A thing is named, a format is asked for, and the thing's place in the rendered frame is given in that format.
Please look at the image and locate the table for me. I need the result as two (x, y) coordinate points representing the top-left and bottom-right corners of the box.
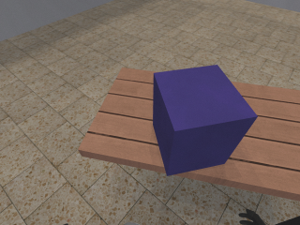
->
(78, 67), (300, 225)

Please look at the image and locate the robot right hand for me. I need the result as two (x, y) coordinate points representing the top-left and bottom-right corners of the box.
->
(238, 209), (266, 225)

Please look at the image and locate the carton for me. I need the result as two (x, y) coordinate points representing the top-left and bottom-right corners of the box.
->
(153, 65), (258, 176)

